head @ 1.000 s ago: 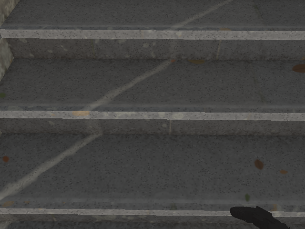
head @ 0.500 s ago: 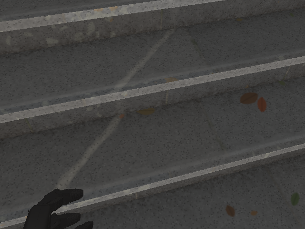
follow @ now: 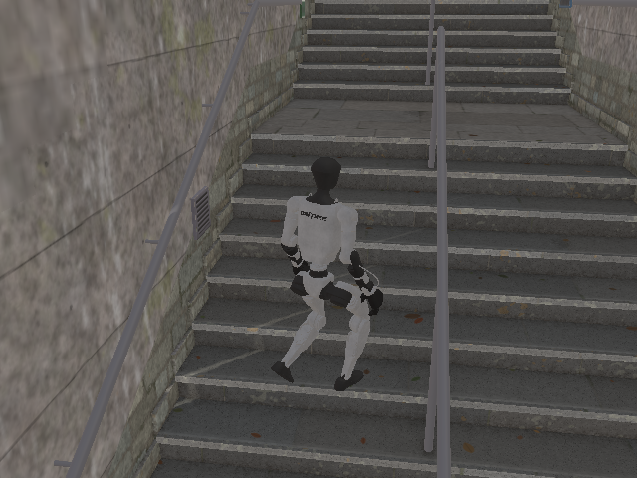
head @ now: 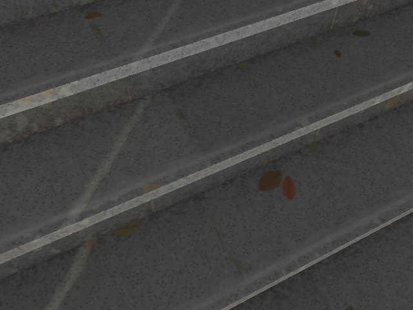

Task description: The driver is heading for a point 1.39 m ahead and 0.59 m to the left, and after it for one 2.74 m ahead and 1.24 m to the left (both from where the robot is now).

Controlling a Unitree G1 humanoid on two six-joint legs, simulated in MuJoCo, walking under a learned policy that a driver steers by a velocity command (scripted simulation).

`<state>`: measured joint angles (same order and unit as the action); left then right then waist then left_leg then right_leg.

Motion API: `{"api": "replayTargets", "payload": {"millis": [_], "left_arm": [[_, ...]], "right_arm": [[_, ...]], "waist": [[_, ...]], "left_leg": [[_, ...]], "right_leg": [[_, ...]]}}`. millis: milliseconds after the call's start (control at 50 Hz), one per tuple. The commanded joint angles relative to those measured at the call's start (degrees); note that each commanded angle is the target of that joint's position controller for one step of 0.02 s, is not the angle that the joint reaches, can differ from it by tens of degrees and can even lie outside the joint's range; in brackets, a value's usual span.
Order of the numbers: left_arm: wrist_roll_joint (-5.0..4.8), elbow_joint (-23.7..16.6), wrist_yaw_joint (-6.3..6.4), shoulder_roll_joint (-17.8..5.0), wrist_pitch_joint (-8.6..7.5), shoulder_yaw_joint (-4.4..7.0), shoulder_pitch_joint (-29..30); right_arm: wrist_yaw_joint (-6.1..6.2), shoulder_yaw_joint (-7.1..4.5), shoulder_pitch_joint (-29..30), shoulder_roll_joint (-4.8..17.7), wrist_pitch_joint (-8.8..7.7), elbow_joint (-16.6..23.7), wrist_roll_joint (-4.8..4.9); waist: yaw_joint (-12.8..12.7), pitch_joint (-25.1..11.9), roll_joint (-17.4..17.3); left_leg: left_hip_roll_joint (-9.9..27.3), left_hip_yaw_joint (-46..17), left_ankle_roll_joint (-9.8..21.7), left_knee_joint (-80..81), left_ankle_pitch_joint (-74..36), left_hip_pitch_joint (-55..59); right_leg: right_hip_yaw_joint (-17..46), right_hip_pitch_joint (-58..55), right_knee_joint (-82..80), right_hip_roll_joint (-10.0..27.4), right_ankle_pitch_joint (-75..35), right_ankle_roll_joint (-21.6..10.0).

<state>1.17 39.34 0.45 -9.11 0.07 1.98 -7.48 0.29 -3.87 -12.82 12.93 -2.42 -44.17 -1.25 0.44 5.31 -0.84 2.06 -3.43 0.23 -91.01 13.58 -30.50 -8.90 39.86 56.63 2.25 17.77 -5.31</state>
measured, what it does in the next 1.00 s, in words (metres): climbs, turning left: left foot, then right foot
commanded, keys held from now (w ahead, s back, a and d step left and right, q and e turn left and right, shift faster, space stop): q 1.00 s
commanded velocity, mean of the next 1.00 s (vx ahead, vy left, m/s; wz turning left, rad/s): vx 0.01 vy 0.00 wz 0.50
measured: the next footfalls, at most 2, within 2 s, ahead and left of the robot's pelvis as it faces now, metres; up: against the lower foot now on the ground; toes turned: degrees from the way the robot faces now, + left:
left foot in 0.40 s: +0.09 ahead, +0.11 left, +0.00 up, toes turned +18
right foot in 0.80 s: +0.22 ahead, -0.06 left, +0.00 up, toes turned +27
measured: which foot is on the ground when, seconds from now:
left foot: up 0.00-0.38, down 0.40-0.80, up 0.82-1.00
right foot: down 0.00-0.40, up 0.42-0.78, down 0.80-1.00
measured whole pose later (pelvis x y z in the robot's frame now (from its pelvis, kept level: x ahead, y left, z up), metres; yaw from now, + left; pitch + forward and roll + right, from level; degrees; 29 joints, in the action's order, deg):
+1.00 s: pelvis +0.11 -0.02 +0.07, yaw +34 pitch +2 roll +1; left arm 1.3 35.3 4.9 -10.2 -0.7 1.8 -13.8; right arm 0.3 -5.7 -9.5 14.0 3.1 -36.6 -2.5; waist -0.5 1.9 -3.2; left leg -3.7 -4.2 -4.3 -76.2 21.8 -35.3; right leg -7.1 20.7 33.0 1.7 15.0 -4.1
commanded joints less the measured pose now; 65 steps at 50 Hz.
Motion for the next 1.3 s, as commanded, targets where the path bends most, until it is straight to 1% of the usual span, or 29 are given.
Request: {"api": "replayTargets", "payload": {"millis": [20, 60, 140, 180, 280, 340, 380, 400, 420, 440, 460, 540, 600, 700, 760, 780, 800, 820, 840, 860, 880, 900, 940, 980, 1040, 1180, 1260, 1280, 1300], "left_arm": [[0.54, -2.11, 0.87, -0.69, -2.94, -0.15, 0.12], [0.71, -1.99, 1.85, -1.43, -3.86, -0.29, -0.90], [-0.21, -3.90, 3.32, -4.20, -3.19, -0.05, -2.80], [0.31, -4.56, 3.79, -6.13, -2.82, 0.52, -3.41], [1.76, -5.20, 3.39, -9.12, -3.30, 2.03, -4.55], [2.00, -4.76, 2.51, -10.92, -1.45, 2.86, -6.08], [1.25, -2.87, 2.46, -10.04, 0.31, 2.82, -8.09], [1.40, -1.73, 2.03, -9.12, 1.08, 2.92, -10.13], [-0.08, -5.79, 1.30, -5.20, 0.74, 1.52, -5.78], [-0.12, -8.63, 1.41, -6.29, 0.29, 1.29, 0.58], [-0.49, -7.97, 1.79, -6.25, 0.14, 1.46, 1.00], [0.90, -7.14, 1.28, -6.96, 0.49, 1.85, 2.01], [0.00, -7.48, 1.62, -4.66, 0.91, 0.99, 1.25], [-0.99, -9.67, 2.78, -4.43, 1.26, 0.61, 0.80], [-2.19, -9.30, 3.29, -3.62, 0.79, 0.32, -3.22], [-1.94, -8.21, 3.60, -3.33, 0.23, 0.26, -6.07], [-0.35, -7.68, 3.86, -6.08, -0.75, 1.15, -7.05], [0.99, -8.66, 4.13, -12.75, -1.32, 2.11, -6.47], [0.24, -9.01, 4.02, -14.08, -0.77, 3.07, -7.50], [-0.52, -8.67, 3.52, -9.35, -1.27, 1.22, -8.62], [0.66, -9.61, 3.99, -11.10, -0.88, 2.26, -6.19], [0.36, -10.43, 4.21, -8.68, -0.43, 1.84, -2.30], [0.30, -9.24, 4.50, -6.73, -1.21, 1.01, -1.80], [0.18, -7.31, 4.90, -6.75, -2.09, 1.39, -5.93], [0.48, -5.88, 4.83, -7.97, -2.39, 2.14, -9.26], [0.99, -6.13, 3.90, -8.65, -2.33, 2.22, -7.06], [-0.10, -3.01, 3.07, -9.83, -0.33, 3.08, -10.68], [-0.28, -1.80, 2.50, -8.33, 0.25, 3.08, -12.87], [-1.05, -4.38, 1.78, -2.92, 0.20, 1.51, -10.80]], "right_arm": [[2.29, 0.93, -6.95, -2.26, 1.99, 3.65, -0.47], [2.91, 1.58, -4.78, -4.33, 2.77, 5.13, 0.44], [4.04, -1.31, -4.39, 2.72, 5.76, 5.79, -0.49], [3.86, -1.75, -3.55, 1.98, 6.42, 6.54, -0.62], [1.62, -1.23, 0.03, 1.55, 6.13, 10.22, -0.59], [0.66, -0.65, -0.14, 0.94, 5.64, 11.40, 0.19], [-0.04, -0.89, -4.68, 2.08, 4.14, 9.99, 0.28], [-0.15, -1.22, -8.11, 3.62, 2.97, 9.50, -0.22], [0.88, -2.24, -8.02, 8.95, 2.29, 11.72, -0.60], [2.13, -3.44, -9.89, 10.56, 2.52, 12.42, -0.19], [2.72, -3.17, -7.83, 10.02, 2.59, 12.36, -0.37], [1.88, -1.19, -1.40, 6.08, 2.15, 14.71, -0.39], [2.06, -1.29, -3.21, 6.73, 1.76, 13.78, -1.54], [2.91, -1.96, -2.64, 8.15, 1.82, 13.52, -1.64], [2.59, -2.22, 1.17, 7.87, 2.45, 13.61, -0.75], [2.40, -2.30, 2.03, 7.44, 2.86, 13.13, 0.64], [1.78, -2.13, 1.63, 5.38, 2.98, 12.91, 2.26], [1.37, -0.79, 0.38, -0.44, 2.83, 14.25, 2.49], [1.54, -2.41, -1.44, 4.92, 3.30, 14.02, 0.51], [1.63, -2.78, -3.99, 4.90, 3.16, 11.12, -1.45], [1.37, -2.65, -2.82, 4.21, 3.19, 11.21, -0.44], [1.10, -2.89, 0.65, 5.16, 3.42, 11.00, -1.07], [-0.32, -2.57, 4.64, 4.10, 4.50, 11.86, -0.82], [-0.23, -2.48, 4.98, 3.36, 5.27, 11.96, -1.54], [0.49, -1.88, 5.08, 2.00, 5.62, 11.98, -1.73], [-0.01, -0.24, 4.68, 0.33, 6.14, 11.25, 0.50], [0.77, 0.33, -1.16, -0.98, 4.38, 8.94, 0.95], [0.33, 0.17, -0.85, 0.54, 2.92, 9.61, 0.31], [0.61, -0.02, 0.29, 4.47, 1.86, 11.43, -0.71]], "waist": [[3.14, -6.13, 4.96], [2.94, -5.78, 3.49], [0.69, -7.38, 4.41], [0.54, -7.10, 6.82], [-1.20, -7.25, 8.37], [-2.54, -7.66, 8.77], [-1.06, -6.42, 4.52], [0.41, -4.04, -3.74], [1.62, -1.93, -18.89], [5.52, -2.44, -18.15], [3.84, -1.93, -14.42], [0.42, -5.08, -3.15], [1.15, -8.44, -3.71], [1.70, -9.36, -6.80], [-0.66, -9.49, -8.53], [-2.31, -10.03, -7.45], [-2.52, -9.64, -2.86], [-1.49, -11.81, 13.29], [-1.93, -16.19, 15.78], [-0.11, -12.09, 5.73], [-0.48, -14.83, 13.05], [0.05, -10.21, 8.11], [0.19, -4.72, 10.52], [-0.64, -7.32, 5.99], [-1.47, -9.16, 6.21], [-1.86, -8.90, 11.44], [-0.30, -7.78, 7.66], [-0.29, -6.63, 1.05], [-0.42, -8.93, -13.42]], "left_leg": [[-0.11, -2.19, 1.46, -4.59, 0.17, -5.64], [-0.90, -2.89, 0.16, -1.54, -3.02, -6.63], [-0.89, 2.78, -3.20, 6.01, -1.20, -6.59], [-0.45, 3.98, -3.37, 6.14, -1.59, -5.89], [1.86, 7.72, -0.21, 31.24, 8.20, 1.67], [-0.05, 11.28, 1.70, 44.71, 12.33, 6.95], [-2.38, 10.72, 3.21, 58.02, 11.01, 14.26], [0.86, 1.25, 4.19, 66.18, 6.49, 17.93], [12.34, -21.09, 9.05, 71.08, -0.05, 21.02], [16.15, -30.75, 15.45, 75.83, 1.77, 17.41], [15.76, -27.24, 17.84, 76.81, 6.46, 15.53], [9.26, -16.87, 14.28, 70.02, -7.29, 17.80], [8.18, -14.93, 14.06, 65.79, -18.52, 21.61], [8.59, -17.60, 13.64, 62.91, -24.22, 17.39], [6.44, -18.35, 10.75, 60.78, -27.69, 14.55], [4.01, -16.68, 8.46, 58.41, -24.91, 12.10], [0.20, -13.19, 5.75, 52.40, -18.88, 6.42], [-7.64, -4.24, 1.62, 39.97, 10.38, -5.83], [-9.07, 0.46, -0.85, 26.34, 24.76, -6.14], [-6.72, -4.41, -1.35, 19.71, 21.42, -6.69], [-6.30, -1.74, -2.24, 13.88, 20.50, -9.01], [-4.25, -1.97, -2.95, 10.19, 13.97, -12.43], [-4.93, -1.62, -4.87, 12.60, 7.18, -15.40], [-5.69, -0.88, -5.47, 12.76, 6.14, -14.78], [-5.66, 0.38, -5.71, 15.02, 7.52, -15.27], [-3.25, 7.45, -0.26, 39.89, 11.41, 4.69], [-4.90, 10.69, 2.12, 64.02, 2.06, 19.11], [-1.53, 3.61, 1.72, 69.65, -0.92, 23.53], [13.64, -14.84, 5.64, 71.11, -19.41, 29.56]], "right_leg": [[17.20, -7.30, -27.30, 12.62, -5.99, -6.79], [14.82, -7.36, -31.70, 14.35, -6.11, -7.38], [10.29, -16.11, -38.98, 16.46, -8.82, -8.62], [7.52, -17.74, -39.15, 16.85, -7.70, -9.01], [3.20, -23.16, -38.09, 17.21, 3.11, -5.99], [3.04, -25.20, -34.58, 18.64, 4.27, -4.97], [-0.18, -22.27, -29.05, 15.88, 7.54, -1.01], [-3.28, -16.29, -18.97, 12.02, 9.65, 2.69], [-3.34, -0.12, -5.05, 4.34, 16.20, 7.70], [5.95, 2.52, 3.01, 0.89, 15.95, 8.12], [8.95, 2.29, 10.56, 1.40, 10.96, 8.71], [9.80, 1.98, 12.77, 0.50, 2.76, 8.50], [7.82, 0.87, 9.74, -0.98, 5.06, 7.94], [7.58, -7.53, -1.70, -2.78, 8.46, 6.27], [6.15, -17.41, -20.00, -4.55, 5.89, 5.11], [5.31, -24.45, -29.10, -4.77, -3.32, 4.90], [10.57, -31.22, -33.38, -0.63, -9.00, 4.41], [27.42, -39.06, -37.24, 16.07, -21.80, 0.20], [35.78, -33.73, -38.02, 24.21, -26.13, -7.05], [28.14, -33.46, -31.80, 19.39, -40.55, -4.94], [31.42, -32.91, -35.77, 20.83, -18.71, -9.57], [29.24, -29.21, -38.82, 15.95, 2.48, -8.53], [20.81, -28.30, -37.41, 10.05, 1.49, -7.73], [18.50, -31.36, -35.68, 11.41, -5.24, -9.39], [17.40, -35.04, -34.11, 13.95, -12.79, -10.32], [9.98, -25.36, -33.99, 13.08, -13.64, -6.90], [8.45, -21.92, -28.02, 11.91, -16.20, -3.46], [5.33, -18.41, -20.59, 8.84, -9.94, -1.25], [1.42, -6.48, -11.27, 2.72, 9.45, 4.33]]}}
